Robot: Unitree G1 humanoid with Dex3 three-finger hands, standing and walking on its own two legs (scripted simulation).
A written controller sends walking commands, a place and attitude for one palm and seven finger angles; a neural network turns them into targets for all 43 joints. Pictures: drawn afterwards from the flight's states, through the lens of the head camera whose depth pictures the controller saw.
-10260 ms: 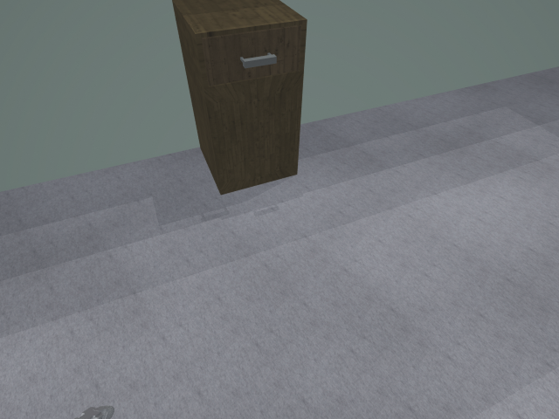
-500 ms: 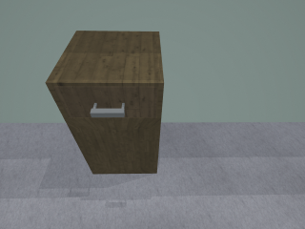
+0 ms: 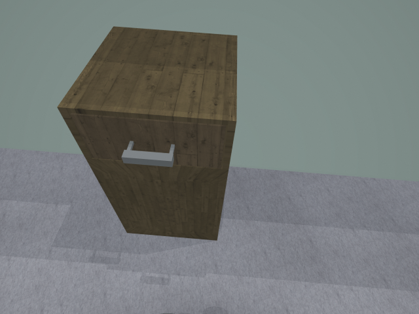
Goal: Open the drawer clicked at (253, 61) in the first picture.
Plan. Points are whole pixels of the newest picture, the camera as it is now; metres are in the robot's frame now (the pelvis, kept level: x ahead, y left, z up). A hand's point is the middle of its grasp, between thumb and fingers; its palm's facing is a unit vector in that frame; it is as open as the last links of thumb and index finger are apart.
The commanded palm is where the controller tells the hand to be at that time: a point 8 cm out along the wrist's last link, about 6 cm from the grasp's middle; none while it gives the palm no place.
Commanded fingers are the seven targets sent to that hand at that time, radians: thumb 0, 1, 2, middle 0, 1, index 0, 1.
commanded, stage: come to a stop and stand still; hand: left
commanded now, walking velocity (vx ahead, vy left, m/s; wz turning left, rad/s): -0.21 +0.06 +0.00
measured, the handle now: (150, 152) +0.51 +0.21 -0.07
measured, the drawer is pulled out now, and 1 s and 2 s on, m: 0.00 0.00 0.00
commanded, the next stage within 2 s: look again from close up in 1.06 s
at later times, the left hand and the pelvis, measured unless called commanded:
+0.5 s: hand out of the picture +0.04 +0.13 -0.15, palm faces +0.04 -0.97 -0.25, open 7.3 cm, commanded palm none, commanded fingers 0.00 0.90 0.90 -0.20 -0.30 -0.20 -0.30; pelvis -0.01 -0.05 +0.01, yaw +1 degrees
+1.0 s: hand out of the picture -0.08 +0.10 -0.16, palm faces +0.08 -0.99 -0.15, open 7.4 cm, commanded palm none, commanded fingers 0.00 0.90 0.90 -0.20 -0.30 -0.20 -0.30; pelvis -0.04 -0.06 +0.01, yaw +1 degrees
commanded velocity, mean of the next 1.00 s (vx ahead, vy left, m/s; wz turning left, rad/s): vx -0.03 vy -0.01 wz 0.00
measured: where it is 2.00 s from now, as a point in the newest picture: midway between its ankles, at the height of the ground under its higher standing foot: outside the picture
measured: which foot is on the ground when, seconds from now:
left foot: down 0.00-0.34, up 0.36-0.60, down 0.62-1.00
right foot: down 0.00-0.02, up 0.04-0.30, down 0.32-1.00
